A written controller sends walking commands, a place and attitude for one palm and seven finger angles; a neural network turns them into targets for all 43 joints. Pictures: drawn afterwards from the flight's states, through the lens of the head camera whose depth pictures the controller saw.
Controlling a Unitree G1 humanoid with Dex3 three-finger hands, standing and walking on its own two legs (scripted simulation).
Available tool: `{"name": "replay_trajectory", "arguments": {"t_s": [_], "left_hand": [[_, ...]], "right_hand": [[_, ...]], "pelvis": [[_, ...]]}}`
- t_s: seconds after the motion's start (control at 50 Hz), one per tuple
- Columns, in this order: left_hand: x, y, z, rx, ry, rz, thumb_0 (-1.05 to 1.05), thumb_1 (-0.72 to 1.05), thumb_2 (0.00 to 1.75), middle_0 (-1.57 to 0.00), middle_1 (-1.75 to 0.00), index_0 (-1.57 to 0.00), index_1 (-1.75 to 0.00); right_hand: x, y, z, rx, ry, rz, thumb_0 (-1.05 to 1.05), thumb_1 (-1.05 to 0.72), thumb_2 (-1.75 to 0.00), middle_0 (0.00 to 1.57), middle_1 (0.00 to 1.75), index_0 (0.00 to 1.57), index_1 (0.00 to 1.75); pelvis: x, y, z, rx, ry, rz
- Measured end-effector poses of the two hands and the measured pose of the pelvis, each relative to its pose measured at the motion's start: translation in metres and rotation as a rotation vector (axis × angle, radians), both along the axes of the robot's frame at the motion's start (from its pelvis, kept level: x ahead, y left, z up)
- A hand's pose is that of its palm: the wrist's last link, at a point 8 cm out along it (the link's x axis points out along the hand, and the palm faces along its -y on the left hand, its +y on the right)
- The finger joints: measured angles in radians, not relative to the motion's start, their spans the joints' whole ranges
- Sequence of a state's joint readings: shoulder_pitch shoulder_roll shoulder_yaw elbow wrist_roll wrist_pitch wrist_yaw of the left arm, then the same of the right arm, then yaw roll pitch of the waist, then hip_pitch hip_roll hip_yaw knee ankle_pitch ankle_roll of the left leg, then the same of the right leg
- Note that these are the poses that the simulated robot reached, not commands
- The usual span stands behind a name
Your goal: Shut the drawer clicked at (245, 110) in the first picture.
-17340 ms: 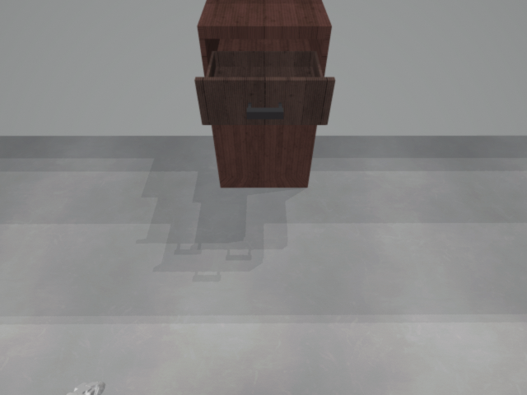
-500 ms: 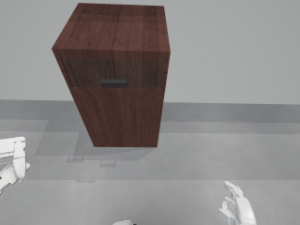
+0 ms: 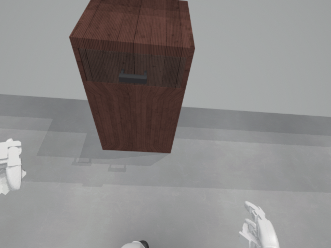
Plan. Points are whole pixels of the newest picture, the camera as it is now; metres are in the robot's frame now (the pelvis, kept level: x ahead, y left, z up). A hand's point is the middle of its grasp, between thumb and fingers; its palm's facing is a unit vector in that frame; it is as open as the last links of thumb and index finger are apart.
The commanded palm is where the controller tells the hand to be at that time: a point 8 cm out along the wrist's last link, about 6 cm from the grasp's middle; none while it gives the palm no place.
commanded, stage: step back with the hand held close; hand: left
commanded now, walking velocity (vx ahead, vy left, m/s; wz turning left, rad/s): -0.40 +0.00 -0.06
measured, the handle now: (133, 75) +0.75 +0.17 -0.08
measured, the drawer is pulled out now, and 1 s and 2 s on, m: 0.00 0.00 0.00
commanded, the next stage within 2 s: stop stepping back and stand still in 0.12 s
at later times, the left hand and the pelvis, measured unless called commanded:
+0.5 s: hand (11, 239) +0.12 +0.22 +0.17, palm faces +0.29 -0.85 -0.44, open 3.2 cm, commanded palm +0.05 +0.26 +0.18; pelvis -0.10 -0.01 +0.00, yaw -4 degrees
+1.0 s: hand out of the picture +0.07 +0.21 +0.17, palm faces +0.31 -0.84 -0.45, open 3.2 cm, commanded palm +0.02 +0.26 +0.18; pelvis -0.12 -0.01 +0.00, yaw -3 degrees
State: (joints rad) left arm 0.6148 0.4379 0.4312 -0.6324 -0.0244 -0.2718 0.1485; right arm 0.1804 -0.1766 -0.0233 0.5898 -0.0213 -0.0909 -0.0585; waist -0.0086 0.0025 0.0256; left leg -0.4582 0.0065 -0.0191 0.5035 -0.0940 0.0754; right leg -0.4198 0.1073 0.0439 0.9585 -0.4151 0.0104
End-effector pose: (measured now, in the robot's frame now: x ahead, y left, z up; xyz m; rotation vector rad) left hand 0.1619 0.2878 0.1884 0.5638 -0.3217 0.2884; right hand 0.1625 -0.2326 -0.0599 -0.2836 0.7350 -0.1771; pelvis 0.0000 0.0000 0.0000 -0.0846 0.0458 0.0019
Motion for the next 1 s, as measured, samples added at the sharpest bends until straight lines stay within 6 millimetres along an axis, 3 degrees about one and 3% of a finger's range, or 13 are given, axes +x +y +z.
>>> {"name": "replay_trajectory", "arguments": {"t_s": [0.16,0.24,0.3,0.42,0.52,0.58,0.66,0.78,0.9,1.0], "left_hand": [[-0.02,-0.019,0.003,-0.074,-0.008,-0.089,0.01,0.89,0.9,-1.4,-1.6,-1.4,-1.6],[-0.037,-0.037,0.002,-0.005,0.006,-0.168,0.01,0.89,0.9,-1.4,-1.6,-1.4,-1.6],[-0.053,-0.045,0.005,-0.003,0.018,-0.208,0.01,0.89,0.9,-1.4,-1.6,-1.4,-1.6],[-0.072,-0.031,0.0,-0.028,0.011,-0.13,0.01,0.88,0.9,-1.41,-1.6,-1.41,-1.6],[-0.086,-0.025,-0.006,-0.053,0.057,-0.047,0.01,0.88,0.9,-1.4,-1.6,-1.4,-1.6],[-0.106,-0.032,-0.003,-0.036,0.071,-0.065,0.02,0.89,0.9,-1.4,-1.6,-1.4,-1.6],[-0.124,-0.032,-0.005,-0.061,0.031,-0.055,0.01,0.88,0.9,-1.4,-1.6,-1.4,-1.6],[-0.119,-0.014,-0.014,-0.093,-0.002,0.026,0.01,0.88,0.9,-1.41,-1.6,-1.41,-1.6],[-0.122,-0.031,-0.002,-0.037,0.029,-0.014,0.02,0.89,0.9,-1.4,-1.6,-1.4,-1.6],[-0.128,-0.034,-0.004,-0.056,0.053,-0.02,0.01,0.88,0.9,-1.4,-1.6,-1.4,-1.6]], "right_hand": [[-0.034,0.013,0.003,0.036,-0.01,0.037,0.01,-0.91,-0.9,0.2,0.3,0.2,0.3],[-0.06,0.006,-0.011,0.063,-0.015,0.026,0.01,-0.9,-0.9,0.21,0.3,0.2,0.3],[-0.091,-0.005,-0.018,0.07,0.021,-0.031,0.01,-0.9,-0.9,0.21,0.3,0.2,0.3],[-0.147,-0.028,-0.021,0.026,0.045,-0.172,0.01,-0.91,-0.9,0.2,0.3,0.2,0.3],[-0.173,-0.034,-0.016,0.021,0.038,-0.175,0.02,-0.91,-0.9,0.2,0.3,0.2,0.3],[-0.18,-0.036,-0.016,0.029,0.037,-0.15,0.02,-0.91,-0.9,0.2,0.3,0.2,0.3],[-0.182,-0.037,-0.019,0.018,0.048,-0.142,0.02,-0.91,-0.9,0.2,0.3,0.2,0.3],[-0.166,-0.023,-0.02,0.021,0.002,-0.105,0.02,-0.91,-0.9,0.2,0.3,0.2,0.3],[-0.149,-0.001,-0.015,0.111,-0.067,-0.036,0.01,-0.91,-0.9,0.2,0.3,0.2,0.3],[-0.144,0.0,-0.021,0.116,-0.015,-0.028,0.01,-0.91,-0.9,0.2,0.3,0.2,0.3]], "pelvis": [[-0.034,-0.003,0.007,0.001,0.051,-0.062],[-0.065,-0.011,-0.006,0.045,0.045,-0.101],[-0.079,-0.009,-0.006,0.027,0.005,-0.105],[-0.083,-0.006,-0.008,0.055,-0.042,-0.098],[-0.104,-0.009,-0.001,0.064,-0.045,-0.068],[-0.114,-0.012,-0.001,0.059,-0.05,-0.065],[-0.113,-0.01,-0.003,0.058,-0.055,-0.076],[-0.12,-0.003,-0.007,0.082,-0.073,-0.063],[-0.128,-0.011,-0.003,0.075,-0.063,-0.049],[-0.119,-0.009,-0.002,0.059,-0.05,-0.051]]}}
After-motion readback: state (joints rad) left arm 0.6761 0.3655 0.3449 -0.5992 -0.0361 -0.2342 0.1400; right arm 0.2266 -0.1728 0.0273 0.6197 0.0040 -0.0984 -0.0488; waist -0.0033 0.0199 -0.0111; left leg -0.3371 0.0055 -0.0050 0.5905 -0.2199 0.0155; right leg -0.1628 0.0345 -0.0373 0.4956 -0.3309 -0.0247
